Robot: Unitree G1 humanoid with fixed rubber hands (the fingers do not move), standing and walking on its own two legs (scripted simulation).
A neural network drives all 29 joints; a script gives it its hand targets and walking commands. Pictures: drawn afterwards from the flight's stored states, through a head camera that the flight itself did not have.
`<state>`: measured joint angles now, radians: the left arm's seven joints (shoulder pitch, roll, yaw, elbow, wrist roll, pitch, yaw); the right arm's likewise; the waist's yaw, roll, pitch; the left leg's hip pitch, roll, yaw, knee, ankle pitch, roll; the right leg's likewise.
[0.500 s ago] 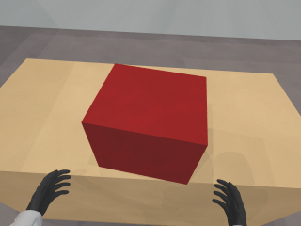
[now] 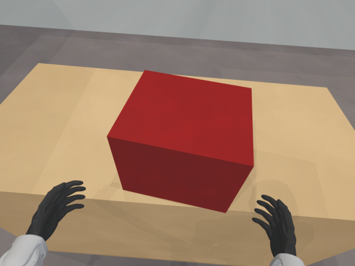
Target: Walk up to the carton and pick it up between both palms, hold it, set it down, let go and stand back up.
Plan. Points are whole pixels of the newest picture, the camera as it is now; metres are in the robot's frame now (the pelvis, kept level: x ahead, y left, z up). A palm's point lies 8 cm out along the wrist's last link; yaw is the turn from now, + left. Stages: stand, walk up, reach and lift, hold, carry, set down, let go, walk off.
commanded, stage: reach and lift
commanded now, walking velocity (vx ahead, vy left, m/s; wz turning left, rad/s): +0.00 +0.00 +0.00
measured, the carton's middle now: (184, 140) +0.40 +0.05 +0.04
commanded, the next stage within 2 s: none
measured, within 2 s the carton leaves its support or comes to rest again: neither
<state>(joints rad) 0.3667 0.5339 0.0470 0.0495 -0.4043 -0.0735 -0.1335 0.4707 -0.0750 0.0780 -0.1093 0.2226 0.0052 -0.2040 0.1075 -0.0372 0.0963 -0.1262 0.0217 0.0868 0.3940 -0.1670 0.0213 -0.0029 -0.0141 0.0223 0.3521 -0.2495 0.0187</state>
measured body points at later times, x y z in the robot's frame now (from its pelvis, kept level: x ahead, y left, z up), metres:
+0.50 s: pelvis +0.03 -0.01 +0.00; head +0.03 +0.00 +0.45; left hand +0.25 +0.29 +0.08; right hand +0.25 -0.19 +0.07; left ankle +0.04 +0.10 -0.74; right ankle -0.03 -0.14 -0.74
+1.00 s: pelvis +0.00 +0.00 +0.01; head +0.00 +0.01 +0.45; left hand +0.33 +0.28 +0.13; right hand +0.30 -0.20 +0.12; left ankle +0.04 +0.10 -0.74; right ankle -0.03 -0.14 -0.74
